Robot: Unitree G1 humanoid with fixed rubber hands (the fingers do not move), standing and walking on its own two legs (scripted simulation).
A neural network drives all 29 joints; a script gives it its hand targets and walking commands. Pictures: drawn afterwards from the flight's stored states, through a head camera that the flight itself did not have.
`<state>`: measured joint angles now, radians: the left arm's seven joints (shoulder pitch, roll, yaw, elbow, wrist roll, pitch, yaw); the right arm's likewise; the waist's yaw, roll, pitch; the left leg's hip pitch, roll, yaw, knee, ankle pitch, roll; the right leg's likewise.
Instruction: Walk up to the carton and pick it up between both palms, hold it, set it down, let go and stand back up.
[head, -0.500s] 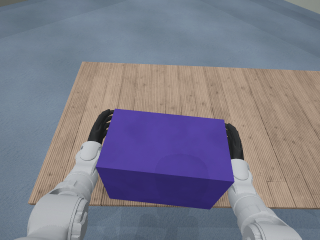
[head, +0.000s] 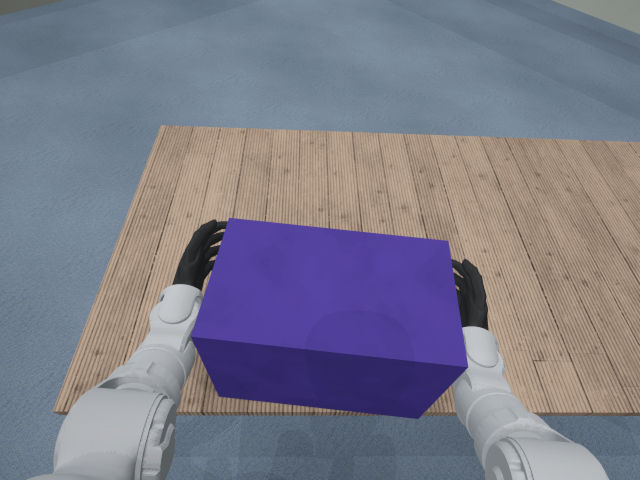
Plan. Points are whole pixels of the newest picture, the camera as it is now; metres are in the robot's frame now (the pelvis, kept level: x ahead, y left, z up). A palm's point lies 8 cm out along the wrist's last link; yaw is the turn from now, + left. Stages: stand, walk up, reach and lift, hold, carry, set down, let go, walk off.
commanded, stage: set down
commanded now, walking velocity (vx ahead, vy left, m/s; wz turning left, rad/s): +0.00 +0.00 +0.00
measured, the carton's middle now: (327, 322) +0.34 +0.00 -0.01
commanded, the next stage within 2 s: none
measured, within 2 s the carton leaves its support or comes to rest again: neither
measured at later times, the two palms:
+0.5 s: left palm (179, 284) +0.38 +0.20 +0.00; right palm (478, 319) +0.34 -0.20 +0.00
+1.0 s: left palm (159, 333) +0.31 +0.21 +0.00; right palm (510, 354) +0.29 -0.22 +0.01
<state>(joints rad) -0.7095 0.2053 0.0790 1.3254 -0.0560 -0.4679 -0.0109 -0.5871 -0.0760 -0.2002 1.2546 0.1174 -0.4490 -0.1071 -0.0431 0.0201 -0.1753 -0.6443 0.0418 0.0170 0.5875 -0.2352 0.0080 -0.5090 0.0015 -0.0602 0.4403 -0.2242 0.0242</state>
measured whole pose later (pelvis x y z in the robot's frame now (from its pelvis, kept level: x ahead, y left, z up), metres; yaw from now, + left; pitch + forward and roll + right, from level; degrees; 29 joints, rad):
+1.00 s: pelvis -0.05 +0.00 -0.01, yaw -1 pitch +16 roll -4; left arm -0.53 0.27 -0.04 1.13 -0.22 -0.33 -0.01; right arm -0.47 -0.20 -0.05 1.02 0.33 -0.27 -0.06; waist -0.04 0.03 -0.23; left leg -0.74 0.05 0.01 0.63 -0.18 0.02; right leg -0.61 0.01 -0.06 0.49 -0.17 0.04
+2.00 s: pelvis -0.04 -0.03 +0.01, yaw +1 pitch +2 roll -1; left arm 0.02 0.32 0.02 0.60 -0.28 -0.25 -0.14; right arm 0.12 -0.20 0.08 0.41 0.26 -0.21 -0.17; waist 0.00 -0.01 -0.03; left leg -0.35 0.03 0.01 0.50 -0.18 -0.01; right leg -0.29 -0.01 -0.06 0.49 -0.24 0.00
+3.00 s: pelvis -0.02 -0.04 +0.01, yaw +1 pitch -1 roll +1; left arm 0.14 0.32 -0.01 0.52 -0.24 -0.01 -0.08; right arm 0.23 -0.20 0.08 0.47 0.12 -0.11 -0.09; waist 0.00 -0.02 0.02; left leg -0.25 0.02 0.01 0.45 -0.18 -0.02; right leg -0.21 -0.02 -0.06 0.49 -0.27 -0.01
